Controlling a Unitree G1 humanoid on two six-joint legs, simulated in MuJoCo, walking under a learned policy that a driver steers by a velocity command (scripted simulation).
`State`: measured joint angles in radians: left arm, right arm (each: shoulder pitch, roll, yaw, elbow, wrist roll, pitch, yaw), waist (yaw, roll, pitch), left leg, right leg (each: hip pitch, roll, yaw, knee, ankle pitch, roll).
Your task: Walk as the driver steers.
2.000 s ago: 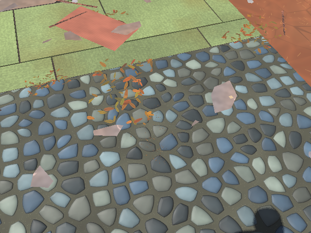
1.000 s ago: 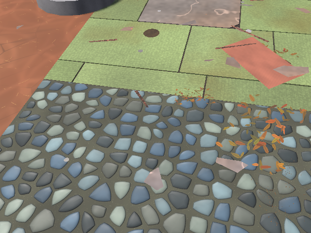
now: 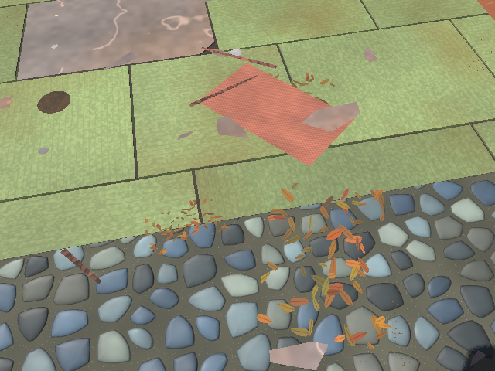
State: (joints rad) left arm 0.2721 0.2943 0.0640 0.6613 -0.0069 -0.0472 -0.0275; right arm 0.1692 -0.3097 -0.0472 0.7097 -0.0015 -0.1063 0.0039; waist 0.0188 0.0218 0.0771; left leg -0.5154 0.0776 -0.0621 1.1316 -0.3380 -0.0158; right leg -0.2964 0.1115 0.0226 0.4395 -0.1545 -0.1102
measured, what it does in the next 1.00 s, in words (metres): walks ahead: left foot, then right foot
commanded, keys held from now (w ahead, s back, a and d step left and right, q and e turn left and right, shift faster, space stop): w+e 0.22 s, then w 0.44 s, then w+q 0.34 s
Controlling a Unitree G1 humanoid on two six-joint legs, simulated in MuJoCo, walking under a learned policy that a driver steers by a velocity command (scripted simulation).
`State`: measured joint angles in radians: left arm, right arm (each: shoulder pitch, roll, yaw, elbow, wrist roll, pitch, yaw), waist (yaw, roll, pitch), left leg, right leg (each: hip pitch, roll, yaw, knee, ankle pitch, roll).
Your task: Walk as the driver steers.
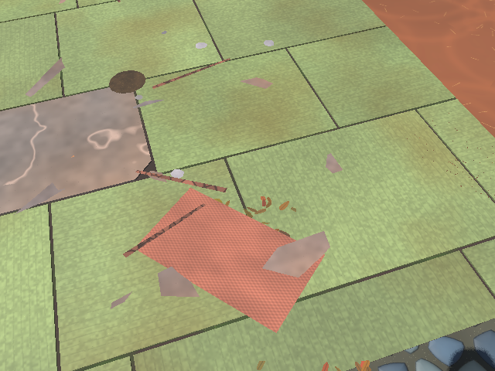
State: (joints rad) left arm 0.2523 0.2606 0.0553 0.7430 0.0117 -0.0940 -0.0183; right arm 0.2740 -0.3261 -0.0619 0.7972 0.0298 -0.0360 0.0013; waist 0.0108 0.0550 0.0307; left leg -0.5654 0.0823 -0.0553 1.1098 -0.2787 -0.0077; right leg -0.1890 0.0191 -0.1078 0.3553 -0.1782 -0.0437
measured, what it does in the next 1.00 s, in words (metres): walks ahead, turning left: left foot, then right foot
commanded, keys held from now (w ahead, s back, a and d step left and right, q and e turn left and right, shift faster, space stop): w+q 0.90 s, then w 0.10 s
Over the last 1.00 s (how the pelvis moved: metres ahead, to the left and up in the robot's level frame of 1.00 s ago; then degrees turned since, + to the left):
0.53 -0.06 0.01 -6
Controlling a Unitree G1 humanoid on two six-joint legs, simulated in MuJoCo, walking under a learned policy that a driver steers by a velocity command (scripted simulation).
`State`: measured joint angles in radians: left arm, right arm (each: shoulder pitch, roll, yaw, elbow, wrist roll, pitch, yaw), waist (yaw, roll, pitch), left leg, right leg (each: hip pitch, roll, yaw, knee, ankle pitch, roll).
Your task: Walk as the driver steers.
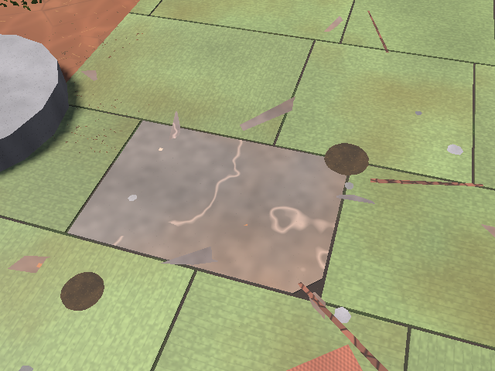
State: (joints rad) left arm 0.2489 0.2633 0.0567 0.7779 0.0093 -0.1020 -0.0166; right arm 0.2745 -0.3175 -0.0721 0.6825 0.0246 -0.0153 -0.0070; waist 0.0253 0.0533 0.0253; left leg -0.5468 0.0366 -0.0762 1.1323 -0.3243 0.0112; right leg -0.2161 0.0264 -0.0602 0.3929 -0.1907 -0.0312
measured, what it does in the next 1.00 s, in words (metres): walks ahead, turning right: left foot, then right foot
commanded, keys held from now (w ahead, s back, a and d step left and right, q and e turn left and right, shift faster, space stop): w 0.26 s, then w+e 0.62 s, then no key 0.12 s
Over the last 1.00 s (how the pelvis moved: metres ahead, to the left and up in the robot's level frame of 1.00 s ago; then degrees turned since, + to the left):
0.54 0.12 0.00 35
